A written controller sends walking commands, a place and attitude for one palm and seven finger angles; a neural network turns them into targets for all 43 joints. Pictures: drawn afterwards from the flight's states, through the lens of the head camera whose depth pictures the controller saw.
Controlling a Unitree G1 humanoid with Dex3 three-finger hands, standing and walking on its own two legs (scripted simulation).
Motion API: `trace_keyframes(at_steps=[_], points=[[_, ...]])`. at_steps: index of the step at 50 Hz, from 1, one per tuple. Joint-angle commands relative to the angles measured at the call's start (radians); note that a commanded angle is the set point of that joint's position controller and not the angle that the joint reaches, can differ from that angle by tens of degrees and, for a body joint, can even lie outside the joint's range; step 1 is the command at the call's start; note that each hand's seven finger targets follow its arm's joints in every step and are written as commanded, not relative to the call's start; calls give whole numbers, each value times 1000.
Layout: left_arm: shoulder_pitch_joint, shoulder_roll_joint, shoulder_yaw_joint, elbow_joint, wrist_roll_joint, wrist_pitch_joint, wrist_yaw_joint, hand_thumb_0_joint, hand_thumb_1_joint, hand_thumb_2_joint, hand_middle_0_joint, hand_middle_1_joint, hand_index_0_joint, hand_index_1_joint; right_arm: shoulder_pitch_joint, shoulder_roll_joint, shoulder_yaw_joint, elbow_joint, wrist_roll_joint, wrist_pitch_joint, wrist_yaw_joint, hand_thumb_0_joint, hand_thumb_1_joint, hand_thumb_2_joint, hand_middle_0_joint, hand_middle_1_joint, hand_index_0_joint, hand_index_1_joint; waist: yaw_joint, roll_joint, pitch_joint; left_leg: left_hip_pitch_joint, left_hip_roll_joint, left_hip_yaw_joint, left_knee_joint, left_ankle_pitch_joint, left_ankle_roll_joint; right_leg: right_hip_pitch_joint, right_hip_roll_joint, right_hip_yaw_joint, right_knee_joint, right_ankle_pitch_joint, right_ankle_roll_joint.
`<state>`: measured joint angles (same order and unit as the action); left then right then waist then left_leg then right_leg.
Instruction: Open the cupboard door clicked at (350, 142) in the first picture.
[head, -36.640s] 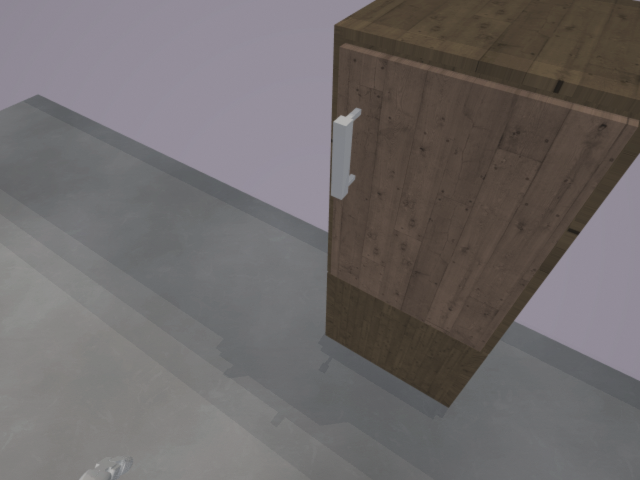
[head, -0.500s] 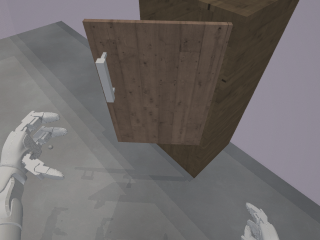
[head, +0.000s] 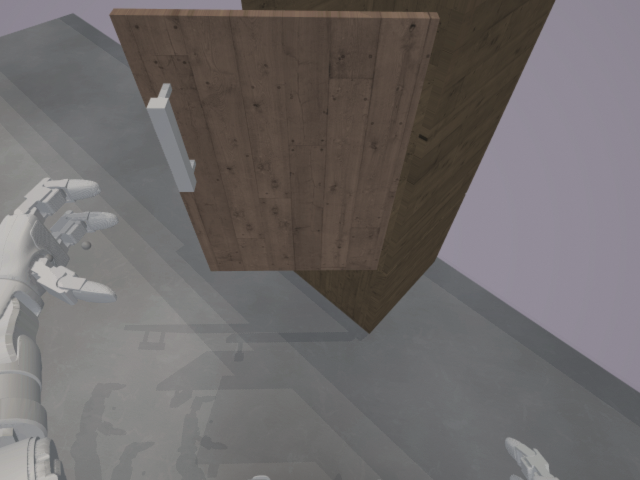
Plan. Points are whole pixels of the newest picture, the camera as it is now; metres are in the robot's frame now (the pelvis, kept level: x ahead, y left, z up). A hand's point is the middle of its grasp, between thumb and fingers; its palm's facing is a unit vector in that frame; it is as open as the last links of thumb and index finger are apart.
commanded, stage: move the hooked fingers beside the handle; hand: left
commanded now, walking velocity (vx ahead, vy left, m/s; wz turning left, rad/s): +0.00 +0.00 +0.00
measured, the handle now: (177, 140) +0.57 +0.24 +0.08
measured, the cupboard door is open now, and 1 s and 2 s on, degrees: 44 44 44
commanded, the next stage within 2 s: none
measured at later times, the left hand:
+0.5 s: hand (102, 200) +0.43 +0.29 +0.09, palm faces +0.04 -1.00 +0.00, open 14.0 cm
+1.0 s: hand (122, 162) +0.50 +0.29 +0.10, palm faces +0.04 -1.00 +0.01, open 14.0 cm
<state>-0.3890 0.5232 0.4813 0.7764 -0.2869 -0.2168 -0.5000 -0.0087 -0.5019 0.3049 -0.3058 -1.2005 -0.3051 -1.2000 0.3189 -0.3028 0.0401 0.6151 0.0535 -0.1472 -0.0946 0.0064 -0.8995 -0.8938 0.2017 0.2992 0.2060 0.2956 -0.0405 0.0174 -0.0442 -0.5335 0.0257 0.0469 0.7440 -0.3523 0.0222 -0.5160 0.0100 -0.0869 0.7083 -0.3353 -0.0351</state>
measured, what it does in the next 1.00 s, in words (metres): stands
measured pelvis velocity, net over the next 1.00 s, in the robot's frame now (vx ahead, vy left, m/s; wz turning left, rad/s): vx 0.01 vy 0.03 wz -0.02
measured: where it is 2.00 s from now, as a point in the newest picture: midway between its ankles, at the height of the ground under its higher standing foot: outside the picture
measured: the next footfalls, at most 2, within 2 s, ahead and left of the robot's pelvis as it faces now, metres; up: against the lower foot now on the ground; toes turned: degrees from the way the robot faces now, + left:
none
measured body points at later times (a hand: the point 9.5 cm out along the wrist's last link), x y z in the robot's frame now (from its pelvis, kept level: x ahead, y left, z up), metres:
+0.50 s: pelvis +0.01 +0.02 -0.01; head +0.08 +0.04 +0.44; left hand +0.42 +0.35 +0.10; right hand +0.07 -0.25 -0.11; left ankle +0.01 +0.10 -0.71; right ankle +0.01 -0.10 -0.71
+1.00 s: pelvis +0.01 +0.03 -0.02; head +0.12 +0.05 +0.42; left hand +0.49 +0.34 +0.10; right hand +0.00 -0.25 -0.12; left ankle +0.01 +0.10 -0.71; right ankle +0.01 -0.10 -0.71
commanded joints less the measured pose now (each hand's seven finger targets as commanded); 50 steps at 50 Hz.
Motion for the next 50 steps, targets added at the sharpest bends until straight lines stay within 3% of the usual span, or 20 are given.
trace_keyframes(at_steps=[1, 2, 4, 8, 11, 13, 15, 17, 18, 22, 25, 30, 32, 33, 35, 37, 39, 44, 46, 50], points=[[-358, 335, 77, -255, -5, -122, 17, 0, -500, 300, -300, -1200, -300, -1200, 25, -139, -67, -123, -1, -29, -3, 0, -900, -900, 200, 300, 200, 300, 14, 101, -363, 150, -28, -47, -75, 263, 16, 166, -1, 90, -72, 288, 15], [-381, 329, 69, -259, -3, -135, 17, 0, -500, 300, -300, -1200, -300, -1200, 28, -139, -67, -117, -1, -27, -4, 0, -900, -900, 200, 300, 200, 300, 8, 122, -366, 164, -27, -52, -73, 266, 14, 149, 3, 85, -70, 279, 12], [-430, 316, 56, -201, -12, -138, 10, 0, -500, 300, -300, -1200, -300, -1200, 42, -145, -67, -102, -1, -16, -5, 0, -900, -900, 200, 300, 200, 300, -16, 52, -335, 136, -22, -56, -69, 235, 18, 129, 9, 85, -75, 260, 16], [-456, 324, 48, -114, -5, -116, -2, 0, -500, 300, -300, -1200, -300, -1200, 58, -155, -66, -92, 1, 0, -9, 0, -900, -900, 200, 300, 200, 300, -12, 84, -323, 133, -22, -65, -75, 238, 15, 100, 6, 71, -68, 247, 7], [-510, 309, 12, -61, 22, -102, 7, 0, -500, 300, -300, -1200, -300, -1200, 76, -156, -67, -86, -2, 13, -5, 0, -900, -900, 200, 300, 200, 300, -26, 79, -317, 141, -17, -76, -76, 241, 13, 51, 8, 58, -67, 227, 9], [-525, 342, 38, -58, 26, -115, 21, 0, -500, 300, -300, -1200, -300, -1200, 88, -161, -69, -88, -7, 23, -2, 0, -900, -900, 200, 300, 200, 300, -19, 59, -336, 145, -15, -83, -66, 284, 13, 61, 12, 55, -56, 253, 4], [-560, 339, 36, -79, 30, -134, 32, 0, -500, 300, -300, -1200, -300, -1200, 94, -157, -70, -87, -10, 30, 4, 0, -900, -900, 200, 300, 200, 300, -19, 100, -376, 187, -11, -89, -63, 323, 3, 47, 14, 52, -48, 264, 5], [-545, 338, 48, -51, 30, -145, 43, 0, -500, 300, -300, -1200, -300, -1200, 100, -158, -71, -89, -13, 38, 9, 0, -900, -900, 200, 300, 200, 300, -15, 86, -385, 188, -8, -90, -57, 339, 0, 40, 15, 49, -42, 265, 6], [-549, 356, 62, -15, 30, -146, 47, 0, -500, 300, -300, -1200, -300, -1200, 110, -162, -70, -85, -14, 46, 8, 0, -900, -900, 200, 300, 200, 300, -22, 40, -369, 163, -6, -89, -51, 342, 5, 45, 19, 50, -40, 272, 6], [-639, 360, 40, 54, 58, -148, 48, 0, -500, 300, -300, -1200, -300, -1200, 122, -165, -69, -74, -16, 67, 12, 0, -900, -900, 200, 300, 200, 300, -42, 66, -337, 144, -3, -95, -51, 305, 3, -6, 16, 45, -36, 234, 9], [-711, 364, 19, 53, 78, -159, 50, 0, -500, 300, -300, -1200, -300, -1200, 140, -167, -70, -68, -20, 80, 13, 0, -900, -900, 200, 300, 200, 300, -56, 122, -375, 199, 4, -108, -38, 350, -6, -55, 19, 43, -28, 225, 9], [-799, 336, -4, 41, 73, -185, 59, 0, -500, 300, -300, -1200, -300, -1200, 167, -169, -74, -44, -29, 96, 17, 0, -900, -900, 200, 300, 200, 300, -73, 153, -448, 281, 17, -139, -18, 432, -26, -103, 25, 32, -17, 217, 8], [-770, 354, 18, 114, 72, -176, 63, 0, -500, 300, -300, -1200, -300, -1200, 174, -174, -72, -40, -29, 108, 17, 0, -900, -900, 200, 300, 200, 300, -73, 105, -425, 235, 15, -130, -17, 395, -19, -94, 25, 33, -20, 214, 10], [-777, 399, 51, 150, 73, -172, 67, 0, -500, 300, -300, -1200, -300, -1200, 183, -179, -69, -34, -30, 115, 14, 0, -900, -900, 200, 300, 200, 300, -71, 68, -408, 194, 13, -128, -15, 387, -12, -75, 26, 33, -17, 224, 8], [-795, 373, 14, 189, 93, -155, 68, 0, -500, 300, -300, -1200, -300, -1200, 187, -176, -67, -37, -28, 125, 17, 0, -900, -900, 200, 300, 200, 300, -79, 92, -385, 169, 10, -119, -15, 379, -8, -88, 24, 35, -14, 227, 12], [-825, 416, 24, 201, 117, -152, 75, 0, -500, 300, -300, -1200, -300, -1200, 196, -181, -65, -38, -33, 134, 20, 0, -900, -900, 200, 300, 200, 300, -82, 129, -381, 156, 8, -121, -11, 360, -10, -105, 22, 38, -9, 213, 10], [-835, 460, 49, 177, 131, -168, 78, 0, -500, 300, -300, -1200, -300, -1200, 211, -181, -66, -44, -36, 146, 21, 0, -900, -900, 200, 300, 200, 300, -77, 143, -441, 184, 10, -119, 3, 426, -12, -85, 26, 42, 1, 248, 10], [-925, 437, 26, 219, 119, -191, 73, 0, -500, 300, -300, -1200, -300, -1200, 230, -186, -64, -30, -38, 163, 22, 0, -900, -900, 200, 300, 200, 300, -120, 119, -433, 182, 19, -125, 18, 379, -8, -136, 37, 41, -2, 214, 15], [-939, 494, 57, 268, 123, -176, 69, 0, -500, 300, -300, -1200, -300, -1200, 239, -196, -63, -27, -37, 168, 18, 0, -900, -900, 200, 300, 200, 300, -123, 91, -416, 114, 12, -118, 21, 315, 4, -114, 33, 50, -5, 204, 18], [-973, 533, 44, 290, 160, -153, 58, 0, -500, 300, -300, -1200, -300, -1200, 263, -197, -56, -28, -41, 183, 16, 0, -900, -900, 200, 300, 200, 300, -130, 161, -438, 114, 11, -115, 36, 340, 4, -137, 31, 52, 5, 218, 17]])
